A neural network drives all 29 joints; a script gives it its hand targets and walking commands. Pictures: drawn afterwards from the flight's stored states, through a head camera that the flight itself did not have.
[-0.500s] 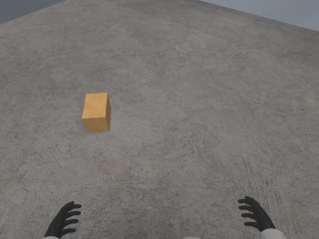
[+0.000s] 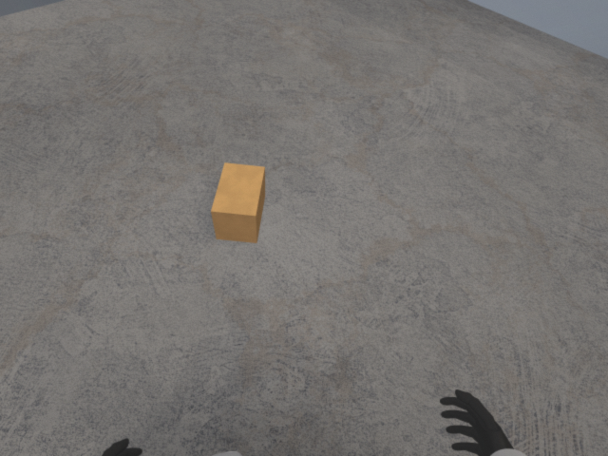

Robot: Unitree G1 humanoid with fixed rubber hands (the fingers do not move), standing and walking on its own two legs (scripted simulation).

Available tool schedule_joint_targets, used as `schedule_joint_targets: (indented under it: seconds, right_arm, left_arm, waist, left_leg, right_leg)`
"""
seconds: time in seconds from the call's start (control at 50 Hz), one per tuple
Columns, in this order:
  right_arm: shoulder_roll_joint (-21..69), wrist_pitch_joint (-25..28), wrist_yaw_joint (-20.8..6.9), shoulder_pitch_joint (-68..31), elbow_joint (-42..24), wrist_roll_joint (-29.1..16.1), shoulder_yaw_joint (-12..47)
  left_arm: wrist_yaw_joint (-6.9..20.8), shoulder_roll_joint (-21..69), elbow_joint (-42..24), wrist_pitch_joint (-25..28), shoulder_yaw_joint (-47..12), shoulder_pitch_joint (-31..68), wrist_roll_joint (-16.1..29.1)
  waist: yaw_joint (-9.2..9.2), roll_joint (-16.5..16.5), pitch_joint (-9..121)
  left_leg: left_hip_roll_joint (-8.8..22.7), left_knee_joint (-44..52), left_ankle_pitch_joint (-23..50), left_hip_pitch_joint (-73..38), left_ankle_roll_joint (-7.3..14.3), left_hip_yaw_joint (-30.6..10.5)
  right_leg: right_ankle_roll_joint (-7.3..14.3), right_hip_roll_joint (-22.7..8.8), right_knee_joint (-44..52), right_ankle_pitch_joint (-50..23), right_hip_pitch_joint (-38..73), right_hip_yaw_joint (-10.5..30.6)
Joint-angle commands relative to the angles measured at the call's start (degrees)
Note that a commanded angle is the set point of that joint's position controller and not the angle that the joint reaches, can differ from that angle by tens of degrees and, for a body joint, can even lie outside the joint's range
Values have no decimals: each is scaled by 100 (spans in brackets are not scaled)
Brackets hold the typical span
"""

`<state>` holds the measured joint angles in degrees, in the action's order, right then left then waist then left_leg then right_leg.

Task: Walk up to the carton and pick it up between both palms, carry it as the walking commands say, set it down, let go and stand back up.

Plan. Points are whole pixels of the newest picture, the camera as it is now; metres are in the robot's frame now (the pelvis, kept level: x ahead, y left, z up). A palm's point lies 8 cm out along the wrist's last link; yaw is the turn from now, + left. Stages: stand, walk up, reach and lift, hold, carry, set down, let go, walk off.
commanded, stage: walk up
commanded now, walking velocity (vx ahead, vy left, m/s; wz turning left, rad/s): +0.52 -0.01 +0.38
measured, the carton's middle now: (240, 202) +1.04 +0.16 -0.66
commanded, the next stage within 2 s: none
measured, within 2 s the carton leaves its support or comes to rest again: neither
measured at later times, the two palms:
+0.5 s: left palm (117, 313) +0.33 +0.27 -0.09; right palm (439, 353) +0.27 -0.24 -0.12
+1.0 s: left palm (141, 167) +0.66 +0.30 -0.09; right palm (391, 271) +0.43 -0.19 -0.13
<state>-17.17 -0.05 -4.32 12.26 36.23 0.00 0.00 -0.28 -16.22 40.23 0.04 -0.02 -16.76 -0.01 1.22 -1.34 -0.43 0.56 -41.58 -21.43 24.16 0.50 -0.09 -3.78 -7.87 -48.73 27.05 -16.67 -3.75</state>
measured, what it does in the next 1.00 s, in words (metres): walks ahead: right foot, then left foot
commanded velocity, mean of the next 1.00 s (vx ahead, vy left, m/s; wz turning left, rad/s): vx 0.44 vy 0.04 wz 0.27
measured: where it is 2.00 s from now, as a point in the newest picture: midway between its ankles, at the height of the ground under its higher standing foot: (245, 291)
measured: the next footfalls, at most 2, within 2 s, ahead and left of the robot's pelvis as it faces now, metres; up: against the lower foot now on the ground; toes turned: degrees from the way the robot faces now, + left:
right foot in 0.32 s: +0.16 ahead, -0.15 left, +0.00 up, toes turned -5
left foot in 0.60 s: +0.29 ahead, +0.14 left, +0.00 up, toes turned +5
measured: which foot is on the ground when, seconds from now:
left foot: down 0.00-0.32, up 0.34-0.58, down 0.60-0.94, up 0.96-1.00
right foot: up 0.00-0.30, down 0.32-0.60, up 0.62-0.90, down 0.92-1.00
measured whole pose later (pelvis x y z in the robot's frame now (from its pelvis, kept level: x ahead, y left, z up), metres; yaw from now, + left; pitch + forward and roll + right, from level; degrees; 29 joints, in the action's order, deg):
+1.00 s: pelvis +0.47 +0.06 -0.01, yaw +6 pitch +4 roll -2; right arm -13.6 2.5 1.9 26.8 50.9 0.0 0.0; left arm 0.9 -15.2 43.5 1.5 0.0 -0.7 0.0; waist 6.8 2.1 -2.2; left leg -0.2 -54.8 -30.9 10.8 1.1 0.1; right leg -0.7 -2.5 -41.2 16.0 -27.4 -7.3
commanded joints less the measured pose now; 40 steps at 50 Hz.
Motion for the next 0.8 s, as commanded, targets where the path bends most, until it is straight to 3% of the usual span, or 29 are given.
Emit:
schedule_joint_targets:
  seconds: [0.0, 0.04, 0.06, 0.1, 0.12, 0.16, 0.2, 0.24, 0.26, 0.28, 0.3, 0.32, 0.34, 0.36, 0.4, 0.46, 0.48, 0.5, 0.54, 0.56, 0.58, 0.6, 0.62, 0.64, 0.66, 0.68, 0.72, 0.76, 0.78]
  right_arm:
    - [-1553, 261, 312, 1952, 540, 72, -611]
    - [-923, 325, 374, 1719, 544, 67, -492]
    - [-980, 355, 413, 1699, 584, 36, -474]
    - [-841, 397, 421, 1641, 607, 56, -404]
    - [-891, 363, 420, 1804, 640, 100, -477]
    - [-793, 363, 442, 1973, 888, 102, -408]
    - [-980, 307, 487, 1953, 1007, 120, -452]
    - [-779, 334, 426, 1900, 1097, 128, -371]
    - [-647, 316, 458, 1677, 1137, 95, -327]
    - [-889, 366, 467, 1441, 1061, -30, -395]
    - [-635, 354, 424, 1144, 821, -147, -341]
    - [-317, 390, 457, 779, 401, -93, -278]
    - [-526, 389, 424, 469, 303, -107, -319]
    - [-539, 388, 427, 367, 314, -76, -337]
    - [-346, 198, 341, 122, 204, 10, -343]
    - [-189, 71, 129, -107, 104, 25, -276]
    - [-167, 73, 110, -173, 31, 35, -263]
    - [-94, 49, 66, -199, -5, 64, -239]
    - [-251, 122, 69, 1034, 435, 31, -297]
    - [-426, 178, 130, 2304, 882, 173, -369]
    - [-974, 268, 189, 2831, 1137, 194, -566]
    - [-1514, 303, 299, 2675, 1166, 128, -637]
    - [-1449, 318, 323, 2816, 1131, 63, -622]
    - [-1292, 374, 372, 2624, 1133, 89, -580]
    - [-970, 394, 441, 2345, 1149, 88, -510]
    - [-754, 418, 472, 2303, 1130, 103, -475]
    - [-558, 375, 582, 2319, 1201, 165, -398]
    - [-648, 369, 623, 2568, 1258, 170, -398]
    - [-630, 399, 653, 2779, 1429, 214, -433]
  left_arm:
    - [228, -500, -800, 224, 294, 1459, -278]
    - [271, -357, -629, 240, 233, 1228, -285]
    - [279, -385, -635, 189, 184, 1176, -279]
    - [301, -380, -582, 148, 240, 1363, -232]
    - [325, -241, -701, 137, 205, 1663, -161]
    - [325, -228, -753, 171, 186, 1920, -144]
    - [350, -42, -700, 208, 129, 1814, -86]
    - [290, -158, -697, 304, 188, 1830, -26]
    - [239, -27, -568, 273, 182, 1444, 15]
    - [149, -208, -283, 343, 264, 610, -62]
    - [52, -682, 69, 391, 407, -603, -119]
    - [1, -1395, 551, 364, 580, -1365, -99]
    - [26, -1342, 676, 284, 691, -1573, -73]
    - [16, -1152, 585, 271, 702, -1414, -142]
    - [-8, -901, 268, 245, 567, -396, -203]
    - [-8, -852, 350, 286, 530, -556, -180]
    - [-39, -990, 248, 279, 554, -115, -198]
    - [-25, -1068, 241, 294, 580, -127, -231]
    - [19, -1330, 79, 272, 686, 797, -263]
    - [25, -1405, 83, 250, 705, 938, -143]
    - [70, -884, -36, 299, 486, 868, -114]
    - [120, -226, -295, 316, 320, 592, -166]
    - [87, -330, -422, 282, 329, 929, -203]
    - [44, -283, -447, 265, 315, 1356, -202]
    - [36, -352, -354, 251, 257, 1348, -218]
    - [109, -298, -377, 236, 245, 1671, -223]
    - [186, -245, -614, 151, 238, 1737, -249]
    - [172, -215, -467, 75, 200, 1813, -196]
    - [208, -272, -606, 123, 233, 2263, -170]
  waist:
    - [756, 1149, -7]
    - [423, 1001, 102]
    - [473, 1412, 407]
    - [420, 1123, 291]
    - [617, 1302, 163]
    - [592, 1275, 136]
    - [610, 1695, 263]
    - [460, 1322, 594]
    - [181, 1607, 932]
    - [-237, 1124, 1557]
    - [-828, 647, 2081]
    - [-1101, -747, 2137]
    - [-1098, -663, 2287]
    - [-1089, -366, 1790]
    - [-631, -870, 418]
    - [-661, -1286, -286]
    - [-407, -1283, -328]
    - [-371, -1172, -689]
    - [495, -1591, 270]
    - [1091, -956, 771]
    - [1175, 73, 1160]
    - [814, 1976, 1398]
    - [888, 1794, 1307]
    - [798, 1399, 676]
    - [634, 739, 108]
    - [701, 733, -128]
    - [618, 1575, -126]
    - [723, 1351, 120]
    - [949, 1288, -201]
  left_leg:
    - [2036, 2746, 504, -2879, 1001, -3834]
    - [1536, 2277, 2708, -2433, 818, -2668]
    - [1385, 2182, 3167, -2872, 784, -2271]
    - [1472, 2264, 3748, -2729, 928, -2317]
    - [1492, 2244, 3769, -2895, 965, -2325]
    - [1405, 2175, 4529, -3086, 960, -2226]
    - [1232, 2005, 5125, -2926, 856, -1707]
    - [1080, 1542, 6648, -2965, 746, -1562]
    - [853, 1139, 7012, -2421, 603, -1129]
    - [704, 201, 6829, -1647, 427, -852]
    - [249, -974, 4001, 45, 193, -515]
    - [-249, -2437, -688, 2272, 70, -225]
    - [105, -3186, -1121, 2870, -9, -377]
    - [139, -3641, -857, 2972, -83, -277]
    - [558, -3253, -231, 2837, -215, -545]
    - [472, -2081, 82, 2658, -275, -306]
    - [704, -1169, -31, 2192, -218, -400]
    - [548, -774, 39, 2008, -260, -150]
    - [123, 441, 245, -93, -106, 470]
    - [-48, 1252, 1126, -1988, 97, 592]
    - [505, 1199, 1910, -3740, 501, -584]
    - [1799, 1540, 4232, -4102, 784, -2751]
    - [1853, 1618, 5463, -4076, 979, -3133]
    - [1860, 1559, 5935, -3795, 1217, -3245]
    - [1637, 1493, 6167, -3438, 1088, -2868]
    - [1521, 1451, 6420, -3104, 920, -2450]
    - [1298, 1503, 6968, -3306, 870, -2100]
    - [1499, 1320, 7557, -3960, 740, -2159]
    - [1507, 1488, 7805, -4175, 781, -2258]
  right_leg:
    - [71, 274, -2457, -6, -3456, 516]
    - [-12, 172, -1935, -402, -2577, 511]
    - [-83, 276, -1653, -454, -2594, 378]
    - [-155, 395, -1160, -335, -2224, 281]
    - [-148, 458, -705, -280, -2420, 174]
    - [-90, 560, -216, -447, -2247, 154]
    - [-55, 712, 659, -625, -1640, -117]
    - [31, 719, 1323, -772, -834, -186]
    - [135, 774, 1871, -1032, 140, -195]
    - [266, 562, 2562, -1515, 1779, -280]
    - [572, -451, 2703, -2622, 3695, 462]
    - [1222, -2079, 2194, -5796, 5314, 2065]
    - [1484, -2317, 1517, -7015, 5374, 1946]
    - [1485, -2294, 1601, -6796, 4740, 1900]
    - [1188, -1990, 2424, -4417, 3199, 1540]
    - [761, -1465, 2688, -4558, 2845, 705]
    - [630, -1545, 2875, -4007, 2355, 573]
    - [669, -1497, 2943, -4566, 2118, 378]
    - [504, -1067, 1770, -5727, 1640, -370]
    - [271, -684, 101, -5662, 636, -647]
    - [207, -70, -1550, -3096, -1085, -502]
    - [57, 671, -2414, 261, -2171, -184]
    - [88, 511, -2595, 586, -2350, 271]
    - [-32, 487, -3069, 596, -2907, 204]
    - [-62, 341, -3109, 141, -3130, 174]
    - [-66, 185, -2891, -92, -3101, 111]
    - [-108, 395, -2370, 88, -3090, 33]
    - [-164, 498, -2002, 28, -3386, -62]
    - [-218, 517, -1798, 157, -3574, -169]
